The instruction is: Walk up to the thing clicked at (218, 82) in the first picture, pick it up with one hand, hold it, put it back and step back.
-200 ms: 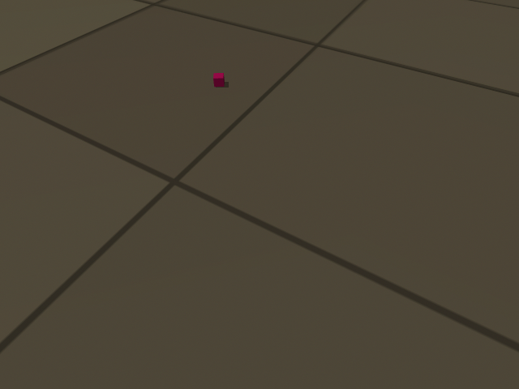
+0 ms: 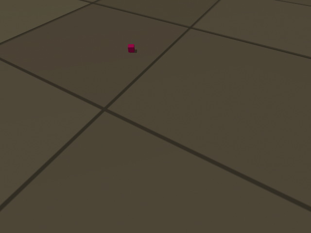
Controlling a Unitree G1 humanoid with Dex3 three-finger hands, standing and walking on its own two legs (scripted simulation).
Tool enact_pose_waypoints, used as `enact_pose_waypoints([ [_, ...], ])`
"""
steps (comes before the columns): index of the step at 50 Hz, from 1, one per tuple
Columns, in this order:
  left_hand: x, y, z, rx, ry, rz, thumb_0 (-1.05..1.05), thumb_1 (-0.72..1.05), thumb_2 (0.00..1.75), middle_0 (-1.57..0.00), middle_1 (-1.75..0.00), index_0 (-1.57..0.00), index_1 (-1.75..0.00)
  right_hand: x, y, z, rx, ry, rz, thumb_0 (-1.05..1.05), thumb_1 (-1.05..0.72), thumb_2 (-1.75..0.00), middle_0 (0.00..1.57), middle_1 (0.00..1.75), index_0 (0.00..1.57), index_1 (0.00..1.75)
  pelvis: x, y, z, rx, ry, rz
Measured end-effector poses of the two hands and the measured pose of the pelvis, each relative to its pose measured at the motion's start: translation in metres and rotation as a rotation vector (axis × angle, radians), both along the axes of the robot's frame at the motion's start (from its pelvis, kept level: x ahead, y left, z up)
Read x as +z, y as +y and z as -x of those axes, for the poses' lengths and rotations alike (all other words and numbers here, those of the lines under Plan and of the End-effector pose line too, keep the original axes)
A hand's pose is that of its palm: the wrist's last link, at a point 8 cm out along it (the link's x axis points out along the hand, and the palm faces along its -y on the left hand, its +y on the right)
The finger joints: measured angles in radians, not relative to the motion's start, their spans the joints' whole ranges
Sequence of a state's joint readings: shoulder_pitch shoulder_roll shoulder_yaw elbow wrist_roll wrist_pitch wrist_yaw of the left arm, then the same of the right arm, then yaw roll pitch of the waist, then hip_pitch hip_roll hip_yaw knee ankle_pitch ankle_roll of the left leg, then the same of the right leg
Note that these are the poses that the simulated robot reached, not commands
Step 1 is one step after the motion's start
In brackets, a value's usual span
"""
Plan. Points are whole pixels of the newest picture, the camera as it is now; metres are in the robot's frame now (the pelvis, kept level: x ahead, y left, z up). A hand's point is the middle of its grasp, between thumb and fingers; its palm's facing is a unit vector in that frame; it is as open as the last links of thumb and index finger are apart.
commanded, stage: stand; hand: left
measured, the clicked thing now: (131, 48) +2.24 +0.27 -0.75
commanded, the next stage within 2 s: walk up in 0.92 s
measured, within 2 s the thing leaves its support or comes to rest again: neither
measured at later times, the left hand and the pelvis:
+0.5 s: hand out of the picture +0.07 +0.25 -0.16, palm faces -0.02 -0.94 -0.34, open 7.4 cm; pelvis +0.00 +0.00 +0.00, yaw +0 degrees
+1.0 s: hand out of the picture +0.08 +0.26 -0.15, palm faces -0.02 -0.94 -0.33, open 7.4 cm; pelvis +0.01 +0.00 +0.00, yaw -1 degrees
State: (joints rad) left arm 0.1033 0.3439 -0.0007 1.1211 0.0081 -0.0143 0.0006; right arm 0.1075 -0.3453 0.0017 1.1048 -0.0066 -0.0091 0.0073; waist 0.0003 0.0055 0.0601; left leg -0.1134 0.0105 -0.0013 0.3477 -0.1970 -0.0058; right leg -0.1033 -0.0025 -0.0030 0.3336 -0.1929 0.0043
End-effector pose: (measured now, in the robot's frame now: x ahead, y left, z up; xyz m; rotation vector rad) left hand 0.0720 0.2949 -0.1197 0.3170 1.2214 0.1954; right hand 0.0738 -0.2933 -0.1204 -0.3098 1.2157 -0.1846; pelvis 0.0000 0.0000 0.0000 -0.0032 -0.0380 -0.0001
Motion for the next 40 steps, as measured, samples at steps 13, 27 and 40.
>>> enact_pose_waypoints([
  [13,0.0011,0.0025,0.0006,0.002,0.0,-0.002,0.0,0.91,0.9,-0.2,-0.3,-0.2,-0.3,-0.0001,0.0014,0.0003,-0.001,0.001,0.0,0.01,-0.9,-0.9,0.2,0.3,0.21,0.3,0.0003,0.0019,-0.0011,0.0,-0.001,-0.002],
  [27,0.0009,0.0037,0.0051,0.006,0.014,-0.004,0.0,0.91,0.9,-0.2,-0.3,-0.2,-0.3,-0.001,0.0017,0.0032,-0.002,0.014,-0.001,0.01,-0.9,-0.9,0.2,0.3,0.21,0.3,0.0006,0.0022,-0.0015,0.001,0.001,-0.002],
  [40,0.0005,0.0036,0.0035,0.004,0.008,-0.002,0.0,0.91,0.9,-0.2,-0.3,-0.2,-0.3,0.0006,0.0009,0.0015,-0.002,0.012,0.003,0.01,-0.9,-0.9,0.2,0.3,0.21,0.3,0.0007,0.0027,-0.0024,0.003,-0.001,0.0],
])
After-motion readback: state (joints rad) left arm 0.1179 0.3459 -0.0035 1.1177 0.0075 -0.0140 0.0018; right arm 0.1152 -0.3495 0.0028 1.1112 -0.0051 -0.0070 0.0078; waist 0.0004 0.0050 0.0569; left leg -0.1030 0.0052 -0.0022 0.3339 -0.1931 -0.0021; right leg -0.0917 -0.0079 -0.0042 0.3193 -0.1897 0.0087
